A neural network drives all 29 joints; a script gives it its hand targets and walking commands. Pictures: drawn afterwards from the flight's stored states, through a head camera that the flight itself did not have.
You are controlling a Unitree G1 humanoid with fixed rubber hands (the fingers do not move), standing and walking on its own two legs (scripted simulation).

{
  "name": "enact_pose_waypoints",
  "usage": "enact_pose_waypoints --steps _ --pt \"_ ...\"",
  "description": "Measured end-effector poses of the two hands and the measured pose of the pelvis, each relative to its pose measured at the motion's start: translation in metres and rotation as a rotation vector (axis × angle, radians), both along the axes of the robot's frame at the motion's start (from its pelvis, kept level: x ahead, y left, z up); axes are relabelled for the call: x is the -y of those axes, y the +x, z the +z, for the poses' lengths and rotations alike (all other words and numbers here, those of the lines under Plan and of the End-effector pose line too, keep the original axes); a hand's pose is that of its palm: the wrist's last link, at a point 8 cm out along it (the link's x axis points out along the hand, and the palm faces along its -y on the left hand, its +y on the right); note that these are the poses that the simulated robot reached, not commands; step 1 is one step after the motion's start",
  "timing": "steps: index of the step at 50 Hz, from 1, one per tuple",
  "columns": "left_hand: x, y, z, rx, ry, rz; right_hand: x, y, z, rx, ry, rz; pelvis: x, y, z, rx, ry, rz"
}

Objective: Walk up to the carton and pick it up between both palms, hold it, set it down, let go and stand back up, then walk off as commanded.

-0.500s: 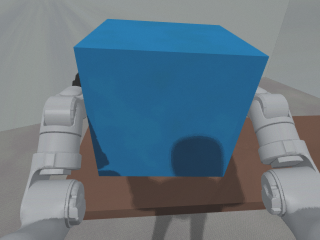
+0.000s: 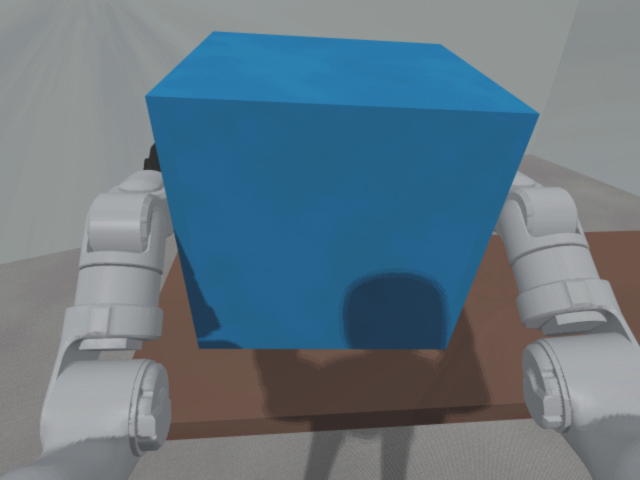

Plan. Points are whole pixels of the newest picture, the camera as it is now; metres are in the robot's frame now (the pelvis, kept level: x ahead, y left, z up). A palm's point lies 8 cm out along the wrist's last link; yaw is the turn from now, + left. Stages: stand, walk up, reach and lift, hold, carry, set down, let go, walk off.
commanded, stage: set down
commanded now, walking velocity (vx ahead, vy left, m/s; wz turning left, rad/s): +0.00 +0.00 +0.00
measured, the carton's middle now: (327, 187) +0.38 +0.00 +0.27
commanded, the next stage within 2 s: none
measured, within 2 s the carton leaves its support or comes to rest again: neither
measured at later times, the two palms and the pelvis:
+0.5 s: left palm (183, 225) +0.39 +0.18 +0.22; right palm (472, 189) +0.41 -0.19 +0.26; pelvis +0.01 +0.00 +0.00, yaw +0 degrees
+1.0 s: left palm (192, 238) +0.40 +0.18 +0.19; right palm (468, 210) +0.42 -0.20 +0.22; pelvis +0.02 +0.00 +0.00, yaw +0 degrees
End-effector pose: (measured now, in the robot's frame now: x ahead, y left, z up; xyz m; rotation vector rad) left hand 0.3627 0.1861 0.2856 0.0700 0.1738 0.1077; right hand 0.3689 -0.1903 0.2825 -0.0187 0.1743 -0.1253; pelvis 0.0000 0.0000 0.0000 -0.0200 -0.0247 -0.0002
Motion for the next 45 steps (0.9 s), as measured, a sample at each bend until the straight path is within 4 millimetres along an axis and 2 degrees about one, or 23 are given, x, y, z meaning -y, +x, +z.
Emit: enact_pose_waypoints --steps 5,9,13,19,22,33,45 --pt "0.000 0.007 0.009 0.044 -0.016 -0.011 0.002 0.004 0.000 0.044 0.008 0.003 0.000 0.000 0.000 0.000 0.000 0.000" --pt "0.002 0.013 0.002 0.035 -0.014 -0.024 0.004 0.010 -0.012 0.036 0.021 0.007 0.000 0.002 0.000 -0.002 0.000 0.000" --pt "0.002 0.019 -0.016 0.017 -0.005 -0.024 0.005 0.017 -0.018 0.038 0.026 0.007 0.001 0.004 0.000 -0.005 0.001 0.000" --pt "0.004 0.026 -0.057 -0.046 -0.017 -0.026 0.005 0.028 -0.025 0.046 0.025 0.002 0.001 0.008 0.001 -0.012 0.002 0.000" --pt "0.005 0.028 -0.068 -0.050 -0.023 -0.020 0.004 0.033 -0.027 0.043 0.023 0.004 0.001 0.011 0.001 -0.016 0.002 0.000" --pt "0.004 0.034 -0.059 -0.003 -0.016 0.007 0.004 0.043 -0.026 0.089 0.027 0.027 0.002 0.017 0.001 -0.025 0.002 0.000" --pt "0.008 0.036 -0.093 -0.075 -0.029 0.013 0.007 0.049 -0.055 0.017 0.038 0.033 0.002 0.019 0.001 -0.026 0.003 0.000"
